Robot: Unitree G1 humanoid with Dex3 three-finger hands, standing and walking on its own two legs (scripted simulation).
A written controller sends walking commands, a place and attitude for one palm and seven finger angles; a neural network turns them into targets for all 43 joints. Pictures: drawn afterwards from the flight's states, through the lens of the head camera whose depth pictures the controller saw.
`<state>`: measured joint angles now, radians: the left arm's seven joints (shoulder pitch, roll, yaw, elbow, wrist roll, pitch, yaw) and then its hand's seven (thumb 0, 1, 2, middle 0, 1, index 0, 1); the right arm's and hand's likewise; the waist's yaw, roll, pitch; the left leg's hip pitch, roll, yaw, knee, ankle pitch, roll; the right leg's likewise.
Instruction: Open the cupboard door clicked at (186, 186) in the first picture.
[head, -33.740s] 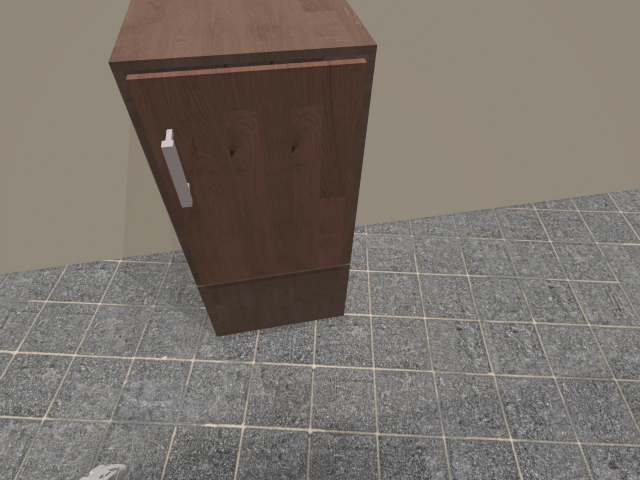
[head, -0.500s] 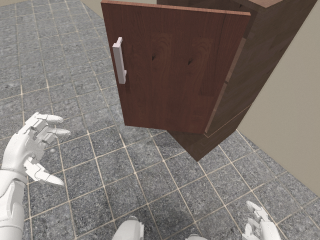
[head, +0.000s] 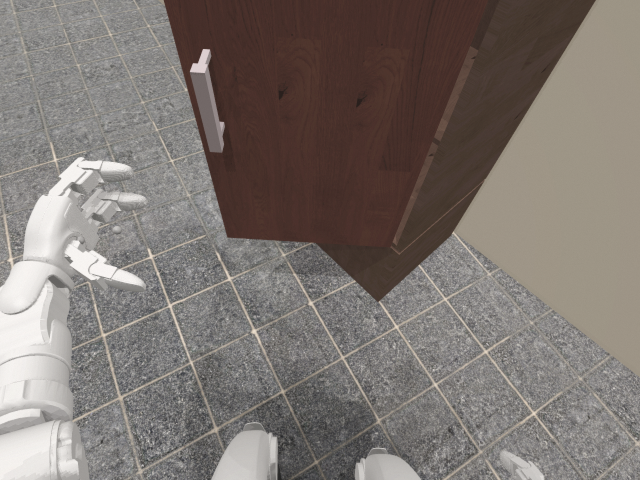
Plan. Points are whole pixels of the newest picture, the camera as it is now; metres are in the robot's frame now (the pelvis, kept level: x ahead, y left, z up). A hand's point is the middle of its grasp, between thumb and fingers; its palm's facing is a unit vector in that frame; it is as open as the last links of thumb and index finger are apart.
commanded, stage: move the hooked fingers beside the handle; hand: left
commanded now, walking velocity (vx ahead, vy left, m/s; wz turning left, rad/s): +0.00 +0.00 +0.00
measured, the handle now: (211, 103) +0.63 +0.19 +0.07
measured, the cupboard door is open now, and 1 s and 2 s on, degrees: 45 45 45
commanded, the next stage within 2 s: slide the fingers in behind the handle in 1.80 s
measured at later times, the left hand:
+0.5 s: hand (146, 173) +0.48 +0.24 +0.07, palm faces -0.02 -1.00 -0.01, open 14.0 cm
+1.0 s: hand (164, 126) +0.57 +0.24 +0.07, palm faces -0.02 -1.00 +0.00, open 14.0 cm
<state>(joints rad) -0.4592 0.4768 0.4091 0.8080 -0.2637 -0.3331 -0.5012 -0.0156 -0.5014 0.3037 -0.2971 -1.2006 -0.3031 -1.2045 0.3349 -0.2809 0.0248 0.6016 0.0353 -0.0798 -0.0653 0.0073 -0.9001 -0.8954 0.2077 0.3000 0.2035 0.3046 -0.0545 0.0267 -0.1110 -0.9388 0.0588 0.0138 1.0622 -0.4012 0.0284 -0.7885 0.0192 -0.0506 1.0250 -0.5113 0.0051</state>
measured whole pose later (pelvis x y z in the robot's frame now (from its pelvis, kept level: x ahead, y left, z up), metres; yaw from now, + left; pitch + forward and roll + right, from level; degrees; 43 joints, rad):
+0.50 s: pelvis +0.00 +0.00 -0.02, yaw -1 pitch +21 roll -4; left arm -0.84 0.63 0.45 1.18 -0.15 -0.37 -0.46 -0.02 -0.50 0.30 -0.30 -1.20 -0.30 -1.20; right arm 0.35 -0.28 0.03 0.64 0.02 0.01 -0.06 0.00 -0.90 -0.90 0.21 0.30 0.20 0.30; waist -0.13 0.03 -0.11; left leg -1.09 0.08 0.00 1.14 -0.42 0.02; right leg -0.94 0.04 -0.06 1.10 -0.53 0.00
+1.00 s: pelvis +0.00 +0.01 -0.03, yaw -3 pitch +28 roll -7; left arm -1.17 0.84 0.48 1.33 -0.04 -0.29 -0.41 -0.02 -0.50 0.30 -0.30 -1.20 -0.30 -1.20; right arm 0.40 -0.28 0.08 0.63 -0.01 0.05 -0.05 0.00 -0.90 -0.90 0.21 0.30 0.20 0.30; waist -0.24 0.05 -0.09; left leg -1.26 0.10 -0.02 1.22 -0.45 0.04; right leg -1.09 0.06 -0.07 1.13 -0.53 0.01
